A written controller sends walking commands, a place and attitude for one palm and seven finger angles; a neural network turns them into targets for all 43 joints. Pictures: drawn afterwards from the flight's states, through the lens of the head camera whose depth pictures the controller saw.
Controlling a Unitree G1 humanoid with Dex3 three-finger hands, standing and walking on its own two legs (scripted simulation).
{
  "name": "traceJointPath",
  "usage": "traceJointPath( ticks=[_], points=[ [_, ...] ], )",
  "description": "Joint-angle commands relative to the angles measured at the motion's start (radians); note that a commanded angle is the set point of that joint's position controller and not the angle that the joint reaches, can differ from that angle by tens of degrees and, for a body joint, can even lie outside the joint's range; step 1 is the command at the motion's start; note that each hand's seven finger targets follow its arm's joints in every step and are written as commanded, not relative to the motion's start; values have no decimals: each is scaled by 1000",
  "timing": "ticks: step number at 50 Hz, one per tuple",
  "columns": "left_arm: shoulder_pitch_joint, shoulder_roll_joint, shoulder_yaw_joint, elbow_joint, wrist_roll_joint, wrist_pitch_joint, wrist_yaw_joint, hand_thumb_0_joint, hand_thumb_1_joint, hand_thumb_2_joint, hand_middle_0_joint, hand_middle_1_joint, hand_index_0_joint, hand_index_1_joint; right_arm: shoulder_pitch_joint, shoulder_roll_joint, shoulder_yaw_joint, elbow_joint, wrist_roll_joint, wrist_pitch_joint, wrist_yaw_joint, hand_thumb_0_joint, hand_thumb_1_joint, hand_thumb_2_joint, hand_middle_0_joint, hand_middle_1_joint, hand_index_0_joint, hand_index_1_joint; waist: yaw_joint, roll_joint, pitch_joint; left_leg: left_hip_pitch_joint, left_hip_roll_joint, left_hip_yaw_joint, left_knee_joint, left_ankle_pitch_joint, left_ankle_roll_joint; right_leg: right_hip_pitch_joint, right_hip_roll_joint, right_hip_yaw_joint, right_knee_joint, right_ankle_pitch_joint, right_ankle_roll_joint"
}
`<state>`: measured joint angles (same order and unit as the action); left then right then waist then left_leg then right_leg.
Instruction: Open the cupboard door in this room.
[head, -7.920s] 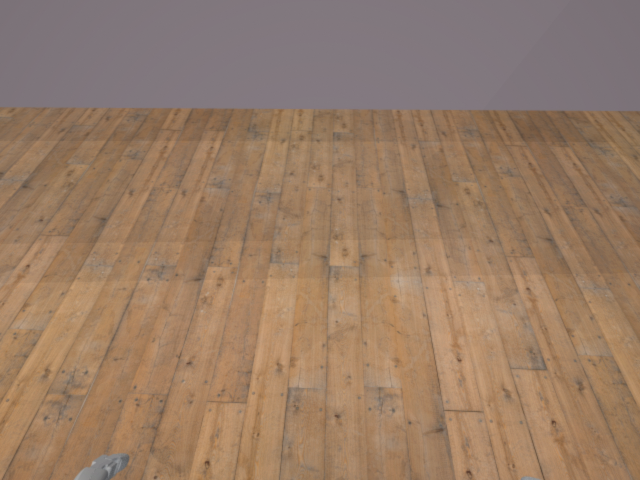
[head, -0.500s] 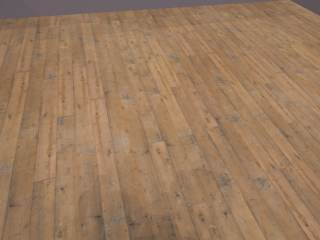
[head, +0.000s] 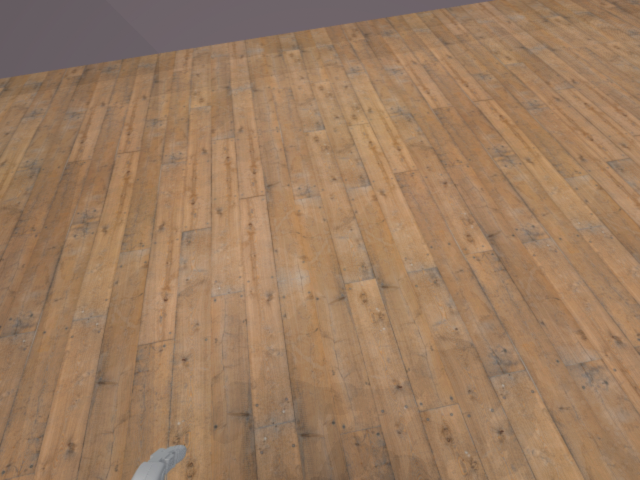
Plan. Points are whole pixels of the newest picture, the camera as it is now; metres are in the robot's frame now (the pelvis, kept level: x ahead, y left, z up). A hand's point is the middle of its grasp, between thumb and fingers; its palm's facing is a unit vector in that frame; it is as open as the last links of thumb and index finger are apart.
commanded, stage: turn or walk to find it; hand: left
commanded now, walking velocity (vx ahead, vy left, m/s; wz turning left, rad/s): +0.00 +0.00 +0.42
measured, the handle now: out of the picture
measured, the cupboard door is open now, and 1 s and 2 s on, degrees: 0 0 0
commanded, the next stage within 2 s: none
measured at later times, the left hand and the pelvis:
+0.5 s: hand out of the picture -0.07 +0.24 -0.18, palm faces +0.31 -0.92 -0.24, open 7.4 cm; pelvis -0.04 +0.03 -0.01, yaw +14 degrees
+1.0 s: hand out of the picture -0.03 +0.22 -0.14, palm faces +0.40 -0.87 -0.28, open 7.4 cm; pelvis -0.06 -0.01 +0.00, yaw +24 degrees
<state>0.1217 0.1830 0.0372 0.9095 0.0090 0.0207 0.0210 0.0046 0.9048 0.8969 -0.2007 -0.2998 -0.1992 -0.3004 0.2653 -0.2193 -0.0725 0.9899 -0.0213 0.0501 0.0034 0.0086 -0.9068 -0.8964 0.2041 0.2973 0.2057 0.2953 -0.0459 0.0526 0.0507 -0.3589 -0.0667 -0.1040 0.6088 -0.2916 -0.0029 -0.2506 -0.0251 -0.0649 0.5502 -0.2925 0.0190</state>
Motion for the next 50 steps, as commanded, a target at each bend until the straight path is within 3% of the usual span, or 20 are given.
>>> traceJointPath(
  ticks=[1, 4, 5, 10, 16, 18, 20, 21, 22, 23, 24, 26, 29, 35, 41, 44, 47, 48, 49, 50],
  points=[
    [46, 215, 60, -66, 7, -21, 25, 0, 900, 900, -200, -300, -200, -300, -26, -105, -39, -93, -6, 5, -1, 0, -900, -900, 200, 300, 200, 300, 48, -273, -27, -211, 54, -19, 502, -208, -22, 9, -395, 318, -344, -33, -162],
    [-16, 145, 34, -75, 3, -28, 16, 0, 900, 900, -200, -300, -200, -300, 49, -85, -38, -39, -6, 13, 11, 0, -900, -900, 200, 300, 200, 300, -3, -181, 25, -205, 73, 34, 615, -56, -46, -10, -268, 125, -300, 85, -97],
    [8, 140, 32, -70, 3, -33, 15, 0, 900, 900, -200, -300, -200, -300, 52, -78, -35, -33, -5, 13, 12, 0, -900, -900, 200, 300, 200, 300, 6, -192, 20, -208, 75, 46, 620, -36, -56, 19, -256, 92, -288, 143, -94],
    [105, 157, 40, -33, 11, -35, 18, 0, 900, 900, -200, -300, -200, -300, -17, -79, -28, -48, -4, 14, 10, 0, -900, -900, 200, 300, 200, 300, 52, -204, 8, -208, 108, 70, 532, -66, -79, 97, -298, 82, -268, 188, -129],
    [174, 215, 59, 5, 24, -26, 13, 0, 900, 900, -200, -300, -200, -300, -106, -53, -4, -74, 10, -6, 7, 0, -900, -900, 200, 300, 200, 300, 97, -253, -51, -85, 103, 156, 195, -184, -70, 181, -336, 36, -160, 448, -164],
    [174, 228, 63, 15, 23, -22, 10, 0, 900, 900, -200, -300, -200, -300, -87, -54, -1, -72, 15, -14, 4, 0, -900, -900, 200, 300, 200, 300, 89, -268, -79, -19, 88, 183, 97, -155, -59, 181, -337, 22, -116, 502, -155],
    [146, 225, 62, 17, 16, -16, 9, 0, 900, 900, -200, -300, -200, -300, -31, -68, -3, -61, 13, -23, 2, 0, -900, -900, 200, 300, 200, 300, 47, -236, -96, 121, 84, 195, -103, 11, -46, 114, -314, -34, -33, 442, -95],
    [142, 203, 60, 10, 6, -9, 8, 0, 900, 900, -200, -300, -200, -300, 11, -107, -10, -50, 12, -34, 4, 0, -900, -900, 200, 300, 200, 300, 21, -134, -123, 251, 124, 149, -224, 147, -31, 23, -279, -79, 79, 333, -44],
    [154, 142, 50, -16, -2, -1, 3, 0, 900, 900, -200, -300, -200, -300, 38, -204, -30, -51, 3, -44, 0, 0, -900, -900, 200, 300, 200, 300, 6, 159, -135, 377, 349, -149, -284, 392, 52, -211, -150, -129, 277, -38, 32],
    [105, 106, 28, -45, 5, 8, 5, 0, 900, 900, -200, -300, -200, -300, 73, -266, -44, -45, 5, -36, -7, 0, -900, -900, 200, 300, 200, 300, -15, 255, -120, 346, 475, -253, -285, 640, 151, -298, -93, -65, 424, -360, 57],
    [70, 130, 33, -40, 9, 20, 8, 0, 900, 900, -200, -300, -200, -300, 60, -248, -39, -38, 3, -31, -11, 0, -900, -900, 200, 300, 200, 300, -18, 161, -93, 265, 466, -190, -289, 516, 165, -260, -110, 1, 504, -322, 42],
    [52, 141, 44, -15, 11, 26, 2, 0, 900, 900, -200, -300, -200, -300, -41, -192, -21, -59, -1, -34, -26, 0, -900, -900, 200, 300, 200, 300, 11, 176, -8, 188, 365, -146, -316, 387, 136, -295, -110, 39, 562, -197, 47],
    [106, 141, 46, 18, 9, 15, -12, 0, 900, 900, -200, -300, -200, -300, -79, -169, -8, -77, 6, -46, -26, 0, -900, -900, 200, 300, 200, 300, 43, 102, -40, 244, 296, -59, -298, 460, 119, -296, -93, 34, 591, -86, 59],
    [67, 136, 42, -5, 8, 13, -3, 0, 900, 900, -200, -300, -200, -300, -16, -163, -17, -73, 6, -50, -25, 0, -900, -900, 200, 300, 200, 300, 21, 68, -81, 306, 298, -120, -288, 512, 151, -298, -81, 56, 526, -79, 81],
    [5, 115, 36, -45, 2, 16, 2, 0, 900, 900, -200, -300, -200, -300, -7, -168, -26, -76, -4, -37, -21, 0, -900, -900, 200, 300, 200, 300, 7, 89, -54, 226, 307, -227, -296, 368, 183, -227, -54, 61, 366, -154, 67],
    [24, 106, 33, -49, -1, 9, 3, 0, 900, 900, -200, -300, -200, -300, -21, -172, -29, -83, -8, -30, -18, 0, -900, -900, 200, 300, 200, 300, 17, 98, -66, 164, 287, -258, -281, 343, 176, -123, -24, 49, 224, -151, 49],
    [114, 111, 37, -29, -5, -1, 6, 0, 900, 900, -200, -300, -200, -300, -48, -166, -34, -93, -3, -26, -13, 0, -900, -900, 200, 300, 200, 300, 62, 79, -92, 45, 235, -245, -230, 254, 135, 70, -5, 28, -11, 3, 37],
    [152, 128, 43, -22, -2, -9, 9, 0, 900, 900, -200, -300, -200, -300, -50, -146, -34, -97, 2, -25, -10, 0, -900, -900, 200, 300, 200, 300, 80, 19, -109, -26, 187, -211, -177, 173, 93, 179, -31, 42, -149, 78, 31],
    [175, 204, 57, -23, 12, -21, 16, 0, 900, 900, -200, -300, -200, -300, -28, -88, -27, -104, 13, -24, -4, 0, -900, -900, 200, 300, 200, 300, 89, -177, -132, -192, 89, -110, -6, -5, 28, 321, -215, 229, -271, 0, -23],
    [164, 273, 67, -40, 19, -22, 19, 0, 900, 900, -200, -300, -200, -300, -42, -60, -23, -129, 7, -24, -6, 0, -900, -900, 200, 300, 200, 300, 97, -368, -76, -286, -23, 35, 239, -258, -28, 238, -437, 452, -321, 31, -125]
  ],
)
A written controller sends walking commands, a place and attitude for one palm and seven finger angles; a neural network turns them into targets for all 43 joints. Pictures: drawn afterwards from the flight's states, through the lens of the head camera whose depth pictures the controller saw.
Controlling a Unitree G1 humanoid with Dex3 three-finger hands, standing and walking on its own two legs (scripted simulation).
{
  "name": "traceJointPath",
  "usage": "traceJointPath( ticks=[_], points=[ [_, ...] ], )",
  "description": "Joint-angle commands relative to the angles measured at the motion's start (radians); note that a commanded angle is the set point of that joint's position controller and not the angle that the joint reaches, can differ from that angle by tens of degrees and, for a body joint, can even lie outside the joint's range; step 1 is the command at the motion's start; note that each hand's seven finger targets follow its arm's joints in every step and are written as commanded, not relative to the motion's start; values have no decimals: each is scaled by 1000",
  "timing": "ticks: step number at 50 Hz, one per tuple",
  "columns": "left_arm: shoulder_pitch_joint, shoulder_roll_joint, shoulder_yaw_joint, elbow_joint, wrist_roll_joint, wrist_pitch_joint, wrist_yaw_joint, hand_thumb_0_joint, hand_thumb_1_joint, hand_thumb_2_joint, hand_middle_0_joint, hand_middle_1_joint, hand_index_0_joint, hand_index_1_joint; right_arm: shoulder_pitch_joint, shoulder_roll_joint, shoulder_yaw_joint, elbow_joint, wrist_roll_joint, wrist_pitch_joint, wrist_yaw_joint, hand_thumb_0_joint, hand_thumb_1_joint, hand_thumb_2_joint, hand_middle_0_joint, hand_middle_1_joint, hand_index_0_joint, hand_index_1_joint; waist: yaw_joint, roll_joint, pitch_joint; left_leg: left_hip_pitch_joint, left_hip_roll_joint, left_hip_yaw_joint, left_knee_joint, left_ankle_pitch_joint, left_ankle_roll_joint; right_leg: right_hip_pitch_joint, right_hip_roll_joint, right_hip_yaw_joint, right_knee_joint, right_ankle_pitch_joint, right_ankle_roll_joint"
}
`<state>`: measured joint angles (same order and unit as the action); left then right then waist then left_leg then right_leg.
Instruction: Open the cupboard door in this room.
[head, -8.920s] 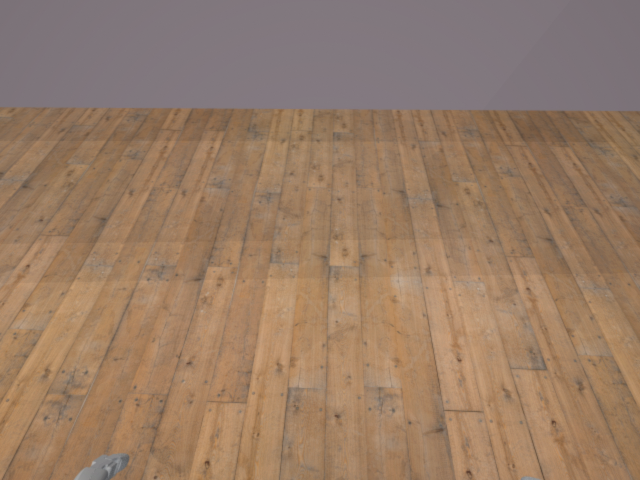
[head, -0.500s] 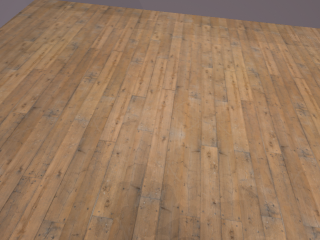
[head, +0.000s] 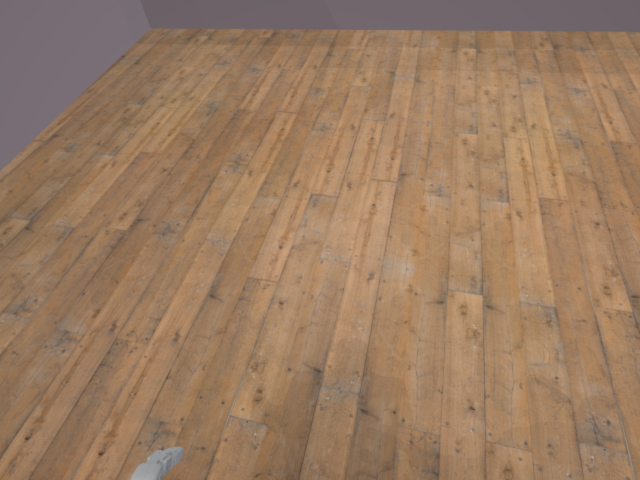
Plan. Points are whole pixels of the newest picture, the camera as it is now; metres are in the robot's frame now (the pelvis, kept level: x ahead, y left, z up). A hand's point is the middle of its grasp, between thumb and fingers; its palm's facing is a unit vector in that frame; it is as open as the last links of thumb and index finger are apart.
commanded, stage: turn or walk to find it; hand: left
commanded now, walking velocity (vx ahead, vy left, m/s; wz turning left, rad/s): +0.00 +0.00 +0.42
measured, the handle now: out of the picture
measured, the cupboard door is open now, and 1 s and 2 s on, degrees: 0 0 0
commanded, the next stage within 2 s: stand and wait in 1.70 s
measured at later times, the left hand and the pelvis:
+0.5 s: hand out of the picture -0.08 +0.17 -0.16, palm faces +0.32 -0.91 -0.25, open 7.4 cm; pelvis -0.04 -0.02 +0.01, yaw +15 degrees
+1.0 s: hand out of the picture -0.07 +0.23 -0.15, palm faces +0.44 -0.86 -0.26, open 7.4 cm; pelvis -0.07 +0.00 +0.01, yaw +26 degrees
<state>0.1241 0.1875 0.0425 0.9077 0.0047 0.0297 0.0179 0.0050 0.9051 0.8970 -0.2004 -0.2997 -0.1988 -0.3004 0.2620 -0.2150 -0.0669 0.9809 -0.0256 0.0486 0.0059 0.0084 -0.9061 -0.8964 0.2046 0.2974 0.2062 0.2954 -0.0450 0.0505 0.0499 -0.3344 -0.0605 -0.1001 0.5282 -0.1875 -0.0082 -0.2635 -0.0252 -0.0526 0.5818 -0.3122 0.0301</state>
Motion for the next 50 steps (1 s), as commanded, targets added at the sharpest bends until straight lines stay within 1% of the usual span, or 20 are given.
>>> traceJointPath(
  ticks=[1, 2, 3, 4, 6, 11, 15, 22, 24, 27, 28, 29, 30, 31, 33, 34, 36, 38, 45, 50],
  points=[
    [124, 255, 54, -61, 13, -23, 23, 0, 900, 900, -200, -300, -200, -300, -43, -110, -44, -113, 2, -11, -7, 0, -900, -900, 200, 300, 200, 300, 83, -264, -66, -254, 17, -7, 487, -364, -16, 93, -457, 386, -362, 18, -179],
    [45, 209, 56, -75, 9, -32, 25, 0, 900, 900, -200, -300, -200, -300, -13, -120, -47, -83, -4, 5, -3, 0, -900, -900, 200, 300, 200, 300, 46, -307, -14, -238, 45, -40, 571, -297, -14, -12, -394, 337, -409, -119, -155],
    [2, 187, 47, -86, 7, -30, 21, 0, 900, 900, -200, -300, -200, -300, 7, -113, -52, -58, -5, 14, 2, 0, -900, -900, 200, 300, 200, 300, 22, -225, 29, -222, 44, -14, 648, -235, -23, -61, -340, 282, -412, -132, -127],
    [-27, 160, 36, -89, 4, -28, 22, 0, 900, 900, -200, -300, -200, -300, 39, -100, -51, -38, -4, 19, 6, 0, -900, -900, 200, 300, 200, 300, -4, -183, 54, -222, 55, 1, 685, -191, -28, -77, -299, 204, -391, -70, -98],
    [-4, 130, 26, -78, 4, -42, 17, 0, 900, 900, -200, -300, -200, -300, 88, -79, -43, -11, -3, 20, 8, 0, -900, -900, 200, 300, 200, 300, -8, -172, 31, -230, 56, 30, 727, -110, -50, -4, -246, 85, -351, 79, -85],
    [121, 127, 28, -30, 5, -48, 19, 0, 900, 900, -200, -300, -200, -300, 33, -86, -39, -15, -1, 21, 4, 0, -900, -900, 200, 300, 200, 300, 48, -188, -5, -263, 86, 40, 686, -102, -79, 133, -270, 71, -326, 167, -103],
    [168, 137, 34, -5, 13, -48, 23, 0, 900, 900, -200, -300, -200, -300, -6, -84, -30, -19, -1, 20, 1, 0, -900, -900, 200, 300, 200, 300, 66, -181, -17, -256, 112, 45, 618, -154, -81, 183, -319, 84, -316, 204, -135],
    [197, 189, 47, 32, 28, -36, 20, 0, 900, 900, -200, -300, -200, -300, -96, -62, -7, -44, 13, 4, 3, 0, -900, -900, 200, 300, 200, 300, 96, -222, -41, -112, 116, 134, 319, -284, -57, 171, -364, 37, -265, 299, -185],
    [197, 201, 51, 41, 30, -33, 17, 0, 900, 900, -200, -300, -200, -300, -102, -56, -4, -55, 19, -5, 2, 0, -900, -900, 200, 300, 200, 300, 97, -235, -60, -54, 108, 158, 231, -296, -43, 164, -372, 28, -233, 342, -188],
    [161, 211, 55, 47, 22, -26, 13, 0, 900, 900, -200, -300, -200, -300, -35, -63, -3, -43, 18, -17, -1, 0, -900, -900, 200, 300, 200, 300, 44, -207, -90, 109, 95, 193, 14, -130, -28, 84, -345, -48, -140, 294, -127],
    [152, 196, 52, 43, 15, -19, 10, 0, 900, 900, -200, -300, -200, -300, -4, -86, -8, -36, 17, -24, 1, 0, -900, -900, 200, 300, 200, 300, 21, -134, -101, 215, 108, 168, -101, -19, -15, 1, -310, -97, -52, 214, -75],
    [154, 153, 46, 25, 8, -13, 6, 0, 900, 900, -200, -300, -200, -300, 19, -156, -23, -35, 12, -33, -2, 0, -900, -900, 200, 300, 200, 300, 6, 76, -114, 307, 255, -38, -203, 24, 37, -150, -215, -146, 135, 43, -14],
    [116, 98, 28, -17, 9, -5, 2, 0, 900, 900, -200, -300, -200, -300, 35, -243, -41, -45, 6, -30, -9, 0, -900, -900, 200, 300, 200, 300, -13, 293, -58, 287, 447, -275, -265, 233, 138, -331, -107, -135, 327, -297, 43],
    [71, 122, 29, -26, 16, 8, 4, 0, 900, 900, -200, -300, -200, -300, 36, -255, -42, -37, 3, -23, -13, 0, -900, -900, 200, 300, 200, 300, -22, 173, -45, 196, 486, -251, -266, 207, 194, -292, -110, -45, 433, -291, 27],
    [51, 125, 38, -3, 20, 17, 0, 0, 900, 900, -200, -300, -200, -300, -60, -199, -25, -53, 2, -29, -28, 0, -900, -900, 200, 300, 200, 300, 12, 178, 9, 136, 374, -179, -268, 157, 166, -308, -112, 9, 506, -179, 31],
    [75, 130, 40, 7, 18, 14, -7, 0, 900, 900, -200, -300, -200, -300, -104, -182, -16, -67, 4, -32, -30, 0, -900, -900, 200, 300, 200, 300, 36, 144, 14, 128, 347, -136, -256, 167, 152, -306, -107, 16, 525, -125, 35],
    [113, 124, 37, 26, 17, 7, -11, 0, 900, 900, -200, -300, -200, -300, -111, -173, -11, -74, 8, -42, -29, 0, -900, -900, 200, 300, 200, 300, 52, 84, -19, 183, 297, -83, -226, 293, 145, -293, -90, 14, 534, -74, 48],
    [112, 123, 34, 23, 14, 4, -8, 0, 900, 900, -200, -300, -200, -300, -78, -173, -15, -67, 11, -47, -29, 0, -900, -900, 200, 300, 200, 300, 43, 72, -63, 246, 284, -72, -204, 392, 149, -292, -80, 18, 514, -65, 59],
    [13, 108, 29, -31, 8, 4, 2, 0, 900, 900, -200, -300, -200, -300, -10, -170, -28, -58, 2, -39, -26, 0, -900, -900, 200, 300, 200, 300, 8, 87, -61, 237, 299, -186, -195, 359, 185, -242, -57, 37, 360, -129, 61],
    [37, 97, 24, -41, -1, -9, 5, 0, 900, 900, -200, -300, -200, -300, -24, -175, -36, -68, -3, -31, -22, 0, -900, -900, 200, 300, 200, 300, 25, 113, -104, 177, 263, -234, -134, 414, 172, -71, -8, 16, 83, -101, 41]
  ],
)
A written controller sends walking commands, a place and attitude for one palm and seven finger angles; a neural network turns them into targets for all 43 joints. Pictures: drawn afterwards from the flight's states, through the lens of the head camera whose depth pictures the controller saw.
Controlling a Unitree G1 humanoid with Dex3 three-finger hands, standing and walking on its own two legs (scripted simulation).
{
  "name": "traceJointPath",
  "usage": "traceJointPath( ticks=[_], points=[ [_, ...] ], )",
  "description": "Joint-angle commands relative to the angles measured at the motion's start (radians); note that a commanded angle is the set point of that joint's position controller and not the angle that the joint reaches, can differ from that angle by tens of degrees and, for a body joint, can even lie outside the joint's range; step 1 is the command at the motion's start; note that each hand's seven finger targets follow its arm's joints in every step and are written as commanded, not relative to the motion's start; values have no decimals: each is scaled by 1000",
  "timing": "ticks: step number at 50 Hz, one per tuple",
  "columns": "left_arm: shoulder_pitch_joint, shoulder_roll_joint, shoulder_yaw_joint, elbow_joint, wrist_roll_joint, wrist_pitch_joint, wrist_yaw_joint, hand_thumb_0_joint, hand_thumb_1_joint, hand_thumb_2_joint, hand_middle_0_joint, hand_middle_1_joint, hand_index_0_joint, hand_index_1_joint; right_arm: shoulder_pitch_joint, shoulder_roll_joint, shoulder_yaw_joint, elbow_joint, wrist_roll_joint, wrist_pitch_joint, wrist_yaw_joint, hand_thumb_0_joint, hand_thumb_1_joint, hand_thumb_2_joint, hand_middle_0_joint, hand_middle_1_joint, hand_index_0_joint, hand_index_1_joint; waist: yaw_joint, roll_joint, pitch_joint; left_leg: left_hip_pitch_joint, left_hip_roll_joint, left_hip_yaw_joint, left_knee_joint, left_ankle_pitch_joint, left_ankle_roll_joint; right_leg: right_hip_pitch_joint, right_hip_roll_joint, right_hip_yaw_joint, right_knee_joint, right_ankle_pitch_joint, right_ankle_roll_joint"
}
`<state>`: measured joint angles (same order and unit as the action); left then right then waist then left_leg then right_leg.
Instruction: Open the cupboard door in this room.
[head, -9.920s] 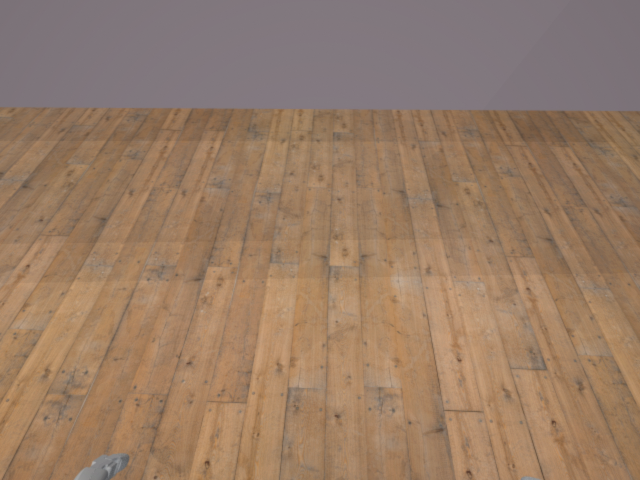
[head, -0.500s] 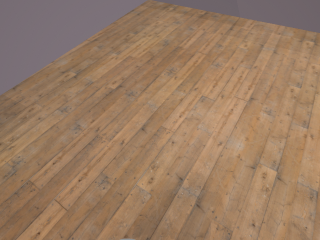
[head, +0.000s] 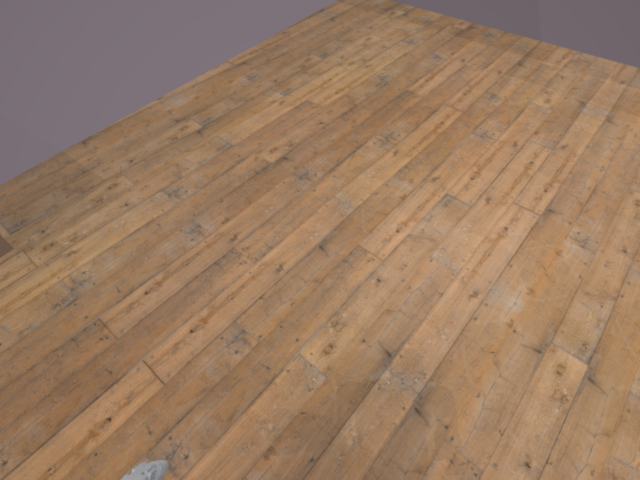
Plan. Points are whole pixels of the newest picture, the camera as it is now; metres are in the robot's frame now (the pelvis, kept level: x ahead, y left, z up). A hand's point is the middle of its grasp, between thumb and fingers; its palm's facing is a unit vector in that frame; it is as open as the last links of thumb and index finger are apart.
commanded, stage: turn or walk to find it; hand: left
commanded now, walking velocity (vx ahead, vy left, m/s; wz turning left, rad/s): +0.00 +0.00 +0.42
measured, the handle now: out of the picture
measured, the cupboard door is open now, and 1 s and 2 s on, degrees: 0 0 0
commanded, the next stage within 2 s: stand and wait in 0.70 s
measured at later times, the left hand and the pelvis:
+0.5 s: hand out of the picture -0.04 +0.17 -0.16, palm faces +0.28 -0.92 -0.27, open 7.3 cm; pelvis -0.03 -0.03 +0.00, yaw +15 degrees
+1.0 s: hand out of the picture -0.07 +0.19 -0.16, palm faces +0.38 -0.89 -0.25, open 7.4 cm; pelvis -0.05 -0.02 +0.00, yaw +21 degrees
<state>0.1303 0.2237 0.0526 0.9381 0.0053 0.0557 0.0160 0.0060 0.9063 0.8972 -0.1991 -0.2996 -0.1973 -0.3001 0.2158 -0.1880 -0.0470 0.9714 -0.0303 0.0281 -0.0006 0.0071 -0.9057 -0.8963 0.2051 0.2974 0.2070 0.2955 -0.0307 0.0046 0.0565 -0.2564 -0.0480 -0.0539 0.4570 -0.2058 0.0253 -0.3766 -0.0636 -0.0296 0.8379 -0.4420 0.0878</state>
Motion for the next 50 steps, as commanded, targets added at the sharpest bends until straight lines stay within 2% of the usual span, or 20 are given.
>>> traceJointPath(
  ticks=[1, 3, 4, 5, 6, 7, 9, 11, 19, 24, 26, 28, 29, 30, 31, 32, 35, 37, 46, 50],
  points=[
    [58, 65, 16, -64, -3, -39, 8, 0, 900, 900, -200, -300, -200, -300, 15, -200, -58, -60, 4, -10, -14, 0, -900, -900, 200, 300, 200, 300, 27, 150, -119, 58, 234, -279, -42, 407, 122, 111, 37, -15, -251, 100, -20],
    [129, 110, 25, -47, 2, -56, 14, 0, 900, 900, -200, -300, -200, -300, 14, -163, -55, -68, 18, -10, -8, 0, -900, -900, 200, 300, 200, 300, 59, 40, -161, -97, 153, -222, 53, 205, 40, 353, -38, 37, -493, 288, -39],
    [153, 198, 44, -44, 17, -65, 23, 0, 900, 900, -200, -300, -200, -300, 23, -101, -45, -81, 25, -12, -1, 0, -900, -900, 200, 300, 200, 300, 73, -207, -176, -297, 30, -74, 234, -90, -31, 495, -269, 253, -528, 346, -114],
    [157, 233, 46, -56, 18, -62, 24, 0, 900, 900, -200, -300, -200, -300, -8, -110, -50, -104, 17, -6, -5, 0, -900, -900, 200, 300, 200, 300, 87, -279, -136, -337, -16, -12, 441, -384, -56, 380, -427, 357, -540, 483, -221],
    [118, 194, 43, -67, 12, -62, 27, 0, 900, 900, -200, -300, -200, -300, -11, -136, -57, -86, 8, 9, -5, 0, -900, -900, 200, 300, 200, 300, 70, -193, -100, -317, 23, -61, 589, -353, -53, 281, -398, 294, -547, 453, -252],
    [54, 162, 41, -78, 11, -65, 29, 0, 900, 900, -200, -300, -200, -300, 17, -136, -61, -62, 5, 20, 0, 0, -900, -900, 200, 300, 200, 300, 38, -225, -53, -315, 41, -68, 668, -303, -57, 207, -350, 244, -570, 374, -239],
    [-15, 118, 22, -97, 6, -62, 23, 0, 900, 900, -200, -300, -200, -300, 65, -122, -64, -25, 5, 32, 11, 0, -900, -900, 200, 300, 200, 300, -6, -127, 3, -306, 59, -35, 759, -193, -68, 151, -263, 118, -559, 323, -186],
    [3, 103, 17, -94, 8, -71, 20, 0, 900, 900, -200, -300, -200, -300, 92, -111, -58, -8, 5, 34, 14, 0, -900, -900, 200, 300, 200, 300, -3, -155, -2, -308, 60, -6, 778, -133, -86, 182, -224, 43, -553, 362, -170],
    [124, 131, 32, -41, 20, -70, 23, 0, 900, 900, -200, -300, -200, -300, -16, -105, -46, -31, 9, 34, 12, 0, -900, -900, 200, 300, 200, 300, 52, -156, -4, -281, 102, 39, 600, -202, -109, 259, -290, 22, -533, 426, -216],
    [175, 173, 43, -11, 27, -61, 16, 0, 900, 900, -200, -300, -200, -300, -80, -86, -25, -56, 22, 14, 11, 0, -900, -900, 200, 300, 200, 300, 87, -201, -60, -169, 86, 111, 330, -270, -90, 314, -308, -7, -442, 626, -236],
    [165, 185, 47, -5, 27, -58, 16, 0, 900, 900, -200, -300, -200, -300, -47, -88, -23, -53, 24, 5, 8, 0, -900, -900, 200, 300, 200, 300, 69, -216, -96, -100, 75, 134, 207, -222, -78, 316, -306, -25, -390, 662, -220],
    [137, 180, 46, -6, 15, -50, 14, 0, 900, 900, -200, -300, -200, -300, 12, -111, -26, -36, 21, -5, 8, 0, -900, -900, 200, 300, 200, 300, 25, -160, -120, 76, 74, 142, -7, -9, -64, 222, -270, -92, -292, 561, -149],
    [138, 148, 40, -17, 7, -44, 11, 0, 900, 900, -200, -300, -200, -300, 50, -164, -37, -31, 19, -15, 9, 0, -900, -900, 200, 300, 200, 300, 0, -5, -149, 212, 156, 36, -95, 127, -36, 103, -212, -137, -146, 409, -95],
    [137, 79, 24, -52, 2, -39, 5, 0, 900, 900, -200, -300, -200, -300, 82, -262, -59, -33, 11, -21, 3, 0, -900, -900, 200, 300, 200, 300, -17, 288, -140, 316, 406, -279, -115, 470, 73, -165, -81, -166, 46, -88, -19],
    [81, 81, 12, -69, 11, -26, 11, 0, 900, 900, -200, -300, -200, -300, 115, -296, -65, -21, 13, -9, -3, 0, -900, -900, 200, 300, 200, 300, -39, 251, -134, 248, 473, -281, -111, 578, 159, -159, -62, -76, 170, -219, -22],
    [56, 89, 14, -62, 13, -18, 12, 0, 900, 900, -200, -300, -200, -300, 88, -270, -57, -18, 9, -10, -11, 0, -900, -900, 200, 300, 200, 300, -31, 191, -103, 193, 441, -230, -125, 503, 167, -152, -74, -32, 226, -169, -26],
    [60, 101, 24, -29, 11, -17, -1, 0, 900, 900, -200, -300, -200, -300, -38, -208, -34, -52, 9, -15, -22, 0, -900, -900, 200, 300, 200, 300, 14, 199, -32, 110, 322, -146, -124, 424, 130, -159, -67, 0, 280, -17, -17],
    [106, 87, 18, -3, 12, -22, -4, 0, 900, 900, -200, -300, -200, -300, -41, -194, -28, -54, 14, -25, -24, 0, -900, -900, 200, 300, 200, 300, 30, 141, -70, 157, 283, -93, -118, 462, 117, -147, -47, -5, 277, 36, -11],
    [81, 34, -10, 7, 8, -24, 7, 0, 900, 900, -200, -300, -200, -300, -2, -161, -26, -15, 7, -27, -24, 0, -900, -900, 200, 300, 200, 300, 16, 136, -33, 91, 292, -123, -148, 313, 139, 9, -22, -16, -35, 6, -17],
    [176, 27, -15, 59, 8, -46, 11, 0, 900, 900, -200, -300, -200, -300, -5, -136, -23, 11, 13, -28, -24, 0, -900, -900, 200, 300, 200, 300, 58, 104, -68, 34, 241, -114, -74, 224, 90, 201, 1, -35, -357, 198, -30]
  ],
)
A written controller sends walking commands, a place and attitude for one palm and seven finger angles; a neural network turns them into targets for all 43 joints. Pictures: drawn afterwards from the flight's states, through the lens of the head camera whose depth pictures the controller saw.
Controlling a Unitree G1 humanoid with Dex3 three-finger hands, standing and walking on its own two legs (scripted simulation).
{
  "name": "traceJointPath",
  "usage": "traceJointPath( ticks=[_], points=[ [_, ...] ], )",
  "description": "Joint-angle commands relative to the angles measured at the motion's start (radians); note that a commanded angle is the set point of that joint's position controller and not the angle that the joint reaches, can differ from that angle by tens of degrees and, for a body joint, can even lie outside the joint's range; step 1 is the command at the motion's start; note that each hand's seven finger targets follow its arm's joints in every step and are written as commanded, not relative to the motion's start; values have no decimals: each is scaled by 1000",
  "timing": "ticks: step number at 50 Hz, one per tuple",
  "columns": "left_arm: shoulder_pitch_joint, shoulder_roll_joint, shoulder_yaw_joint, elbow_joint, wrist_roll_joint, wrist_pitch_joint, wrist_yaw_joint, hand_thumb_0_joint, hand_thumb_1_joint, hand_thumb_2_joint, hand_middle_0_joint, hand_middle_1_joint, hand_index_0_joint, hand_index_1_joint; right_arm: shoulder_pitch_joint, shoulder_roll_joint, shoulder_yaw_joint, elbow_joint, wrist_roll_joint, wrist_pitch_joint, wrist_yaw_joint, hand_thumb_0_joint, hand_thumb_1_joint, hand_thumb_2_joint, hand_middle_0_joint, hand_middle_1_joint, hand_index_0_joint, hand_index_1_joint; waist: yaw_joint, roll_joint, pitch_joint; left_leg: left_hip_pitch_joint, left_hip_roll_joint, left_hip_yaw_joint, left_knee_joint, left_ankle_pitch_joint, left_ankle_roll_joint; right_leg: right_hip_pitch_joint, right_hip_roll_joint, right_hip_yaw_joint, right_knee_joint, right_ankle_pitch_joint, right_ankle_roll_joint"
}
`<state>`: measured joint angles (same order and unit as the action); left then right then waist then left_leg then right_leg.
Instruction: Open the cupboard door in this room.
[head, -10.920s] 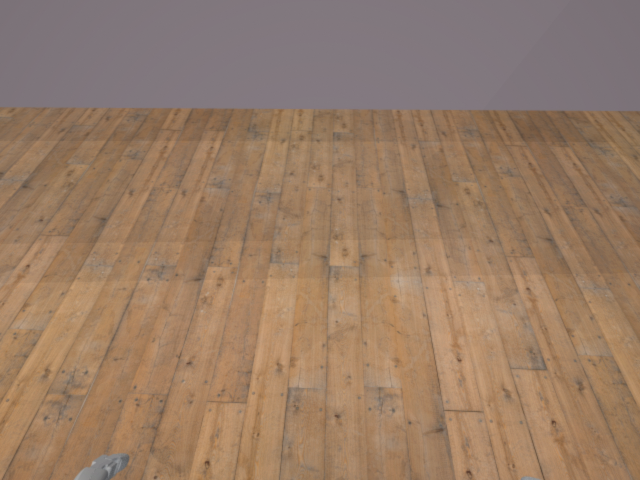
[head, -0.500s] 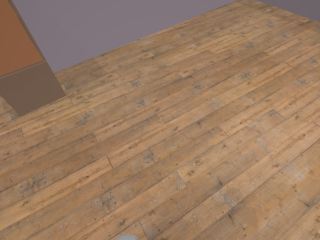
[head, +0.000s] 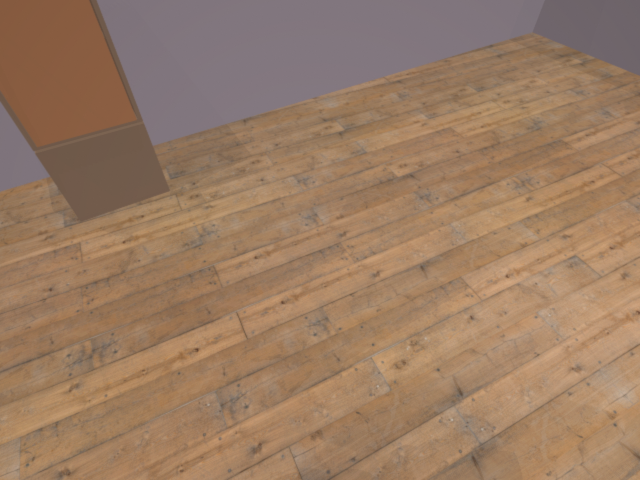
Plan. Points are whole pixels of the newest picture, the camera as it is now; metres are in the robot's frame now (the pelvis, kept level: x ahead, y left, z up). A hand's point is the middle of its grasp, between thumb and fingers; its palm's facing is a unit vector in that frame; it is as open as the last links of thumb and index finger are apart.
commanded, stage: turn or walk to find it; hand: left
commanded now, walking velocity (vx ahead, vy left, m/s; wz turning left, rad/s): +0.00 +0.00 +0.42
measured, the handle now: out of the picture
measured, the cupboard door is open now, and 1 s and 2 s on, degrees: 0 0 0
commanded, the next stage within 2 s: stand and wait in 0.10 s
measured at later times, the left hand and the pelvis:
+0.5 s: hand out of the picture -0.05 +0.16 -0.18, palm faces +0.16 -0.97 -0.18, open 7.4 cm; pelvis -0.03 -0.01 +0.00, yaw +5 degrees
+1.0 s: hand out of the picture -0.07 +0.19 -0.17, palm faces +0.18 -0.96 -0.23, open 7.4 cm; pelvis -0.05 +0.00 +0.00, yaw +7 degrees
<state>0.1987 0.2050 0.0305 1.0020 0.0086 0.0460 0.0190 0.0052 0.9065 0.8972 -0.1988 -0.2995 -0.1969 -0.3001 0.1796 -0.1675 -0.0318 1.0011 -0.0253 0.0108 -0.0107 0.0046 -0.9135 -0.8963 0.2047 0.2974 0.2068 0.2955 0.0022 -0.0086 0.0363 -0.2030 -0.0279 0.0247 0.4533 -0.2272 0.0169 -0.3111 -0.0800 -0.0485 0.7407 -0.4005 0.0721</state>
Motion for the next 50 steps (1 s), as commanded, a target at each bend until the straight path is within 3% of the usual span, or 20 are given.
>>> traceJointPath(
  ticks=[1, 2, 3, 4, 5, 6, 8, 10, 16, 19, 21, 22, 23, 24, 26, 31, 36, 46, 48, 50],
  points=[
    [137, 68, 9, 7, 8, -47, 11, 0, 900, 900, -200, -300, -200, -300, 34, -138, -36, -15, 15, -12, -11, 0, -900, -900, 200, 300, 200, 300, 33, 58, -62, -51, 175, -159, -8, 188, 55, 202, -15, 13, -362, 244, -18],
    [124, 125, 18, 7, 15, -58, 17, 0, 900, 900, -200, -300, -200, -300, 54, -89, -30, -20, 24, -11, -7, 0, -900, -900, 200, 300, 200, 300, 16, -93, -65, -148, 99, -88, 90, 46, 3, 262, -152, 166, -401, 291, -63],
    [116, 186, 29, -3, 14, -61, 17, 0, 900, 900, -200, -300, -200, -300, 40, -62, -20, -39, 25, -4, -4, 0, -900, -900, 200, 300, 200, 300, 19, -239, -20, -222, 19, -27, 174, -198, -34, 223, -291, 287, -447, 373, -149],
    [111, 195, 36, -18, 15, -57, 17, 0, 900, 900, -200, -300, -200, -300, 9, -94, -33, -49, 18, 14, -4, 0, -900, -900, 200, 300, 200, 300, 40, -229, 1, -201, 29, -51, 330, -314, -34, 117, -352, 300, -493, 324, -220],
    [79, 178, 44, -28, 12, -58, 20, 0, 900, 900, -200, -300, -200, -300, 15, -111, -45, -40, 9, 31, -4, 0, -900, -900, 200, 300, 200, 300, 29, -263, 24, -222, 46, -88, 440, -304, -29, 63, -320, 284, -512, 240, -232],
    [50, 145, 37, -31, 10, -54, 20, 0, 900, 900, -200, -300, -200, -300, 27, -115, -47, -18, 8, 36, -3, 0, -900, -900, 200, 300, 200, 300, 17, -204, 70, -231, 48, -90, 514, -258, -29, 26, -284, 247, -521, 192, -226],
    [31, 100, 26, -30, 7, -59, 17, 0, 900, 900, -200, -300, -200, -300, 81, -85, -45, 23, 10, 34, 3, 0, -900, -900, 200, 300, 200, 300, -6, -113, 55, -235, 54, -71, 572, -190, -37, 63, -220, 141, -489, 283, -201],
    [32, 88, 24, -28, 9, -64, 19, 0, 900, 900, -200, -300, -200, -300, 109, -73, -42, 39, 11, 34, 4, 0, -900, -900, 200, 300, 200, 300, -10, -108, 26, -214, 66, -56, 559, -161, -46, 84, -202, 94, -476, 326, -188],
    [108, 113, 30, 23, 18, -64, 17, 0, 900, 900, -200, -300, -200, -300, 71, -50, -24, 43, 14, 19, -4, 0, -900, -900, 200, 300, 200, 300, 39, -152, -16, -152, 82, 0, 290, -219, -58, 174, -216, 118, -437, 431, -227],
    [101, 108, 28, 50, 12, -64, 17, 0, 900, 900, -200, -300, -200, -300, 113, -39, -13, 70, 18, 4, -11, 0, -900, -900, 200, 300, 200, 300, 18, -149, -55, -45, 79, 21, 81, -120, -56, 189, -190, 99, -380, 486, -204],
    [81, 81, 18, 56, -3, -58, 18, 0, 900, 900, -200, -300, -200, -300, 172, -53, -9, 105, 19, -13, -16, 0, -900, -900, 200, 300, 200, 300, -8, -60, -75, 116, 102, -9, -92, 79, -41, 100, -129, 56, -313, 388, -136],
    [98, 47, 10, 59, -8, -55, 15, 0, 900, 900, -200, -300, -200, -300, 170, -88, -10, 108, 14, -26, -19, 0, -900, -900, 200, 300, 200, 300, 5, 57, -87, 145, 180, -91, -101, 206, -12, 65, -69, 19, -277, 335, -96],
    [105, 23, 4, 61, -7, -50, 14, 0, 900, 900, -200, -300, -200, -300, 131, -113, -12, 100, 12, -28, -24, 0, -900, -900, 200, 300, 200, 300, 23, 122, -56, 87, 240, -124, -109, 244, 19, 77, -40, -13, -291, 263, -71],
    [108, 18, 1, 71, -2, -46, 13, 0, 900, 900, -200, -300, -200, -300, 109, -121, -10, 94, 13, -25, -27, 0, -900, -900, 200, 300, 200, 300, 30, 109, -30, 35, 249, -115, -118, 194, 23, 108, -32, -16, -310, 221, -63],
    [94, 21, -7, 99, 1, -38, 12, 0, 900, 900, -200, -300, -200, -300, 79, -90, -2, 103, 15, -27, -31, 0, -900, -900, 200, 300, 200, 300, 28, 197, 40, -38, 219, -108, -180, 134, 22, 149, -33, -34, -312, 213, -46],
    [144, 14, -21, 145, 4, -45, 11, 0, 900, 900, -200, -300, -200, -300, 110, -63, 5, 110, 17, -24, -32, 0, -900, -900, 200, 300, 200, 300, 18, 54, 81, -19, 165, -60, -163, 28, 2, 131, -53, 7, -395, 251, -61],
    [151, 13, -21, 148, 4, -45, 13, 0, 900, 900, -200, -300, -200, -300, 122, -73, 5, 105, 16, -23, -28, 0, -900, -900, 200, 300, 200, 300, 13, 33, 94, -35, 160, -71, -192, -61, 5, 114, -51, 1, -396, 203, -56],
    [131, 44, 22, 70, 10, -37, 15, 0, 900, 900, -200, -300, -200, -300, 93, -126, -29, 40, 12, -1, -11, 0, -900, -900, 200, 300, 200, 300, 23, 66, 38, -165, 181, -175, -131, -30, 48, 108, -52, -52, -250, 151, -41],
    [130, 60, 32, 51, 10, -39, 17, 0, 900, 900, -200, -300, -200, -300, 96, -119, -32, 24, 11, 1, -8, 0, -900, -900, 200, 300, 200, 300, 24, 31, 15, -198, 157, -158, -73, -2, 41, 132, -81, -34, -266, 144, -51],
    [128, 93, 44, 33, 12, -39, 19, 0, 900, 900, -200, -300, -200, -300, 104, -94, -35, 7, 10, 7, -2, 0, -900, -900, 200, 300, 200, 300, 28, -80, 2, -259, 92, -88, 45, -37, 15, 159, -168, 22, -331, 91, -93]
  ],
)
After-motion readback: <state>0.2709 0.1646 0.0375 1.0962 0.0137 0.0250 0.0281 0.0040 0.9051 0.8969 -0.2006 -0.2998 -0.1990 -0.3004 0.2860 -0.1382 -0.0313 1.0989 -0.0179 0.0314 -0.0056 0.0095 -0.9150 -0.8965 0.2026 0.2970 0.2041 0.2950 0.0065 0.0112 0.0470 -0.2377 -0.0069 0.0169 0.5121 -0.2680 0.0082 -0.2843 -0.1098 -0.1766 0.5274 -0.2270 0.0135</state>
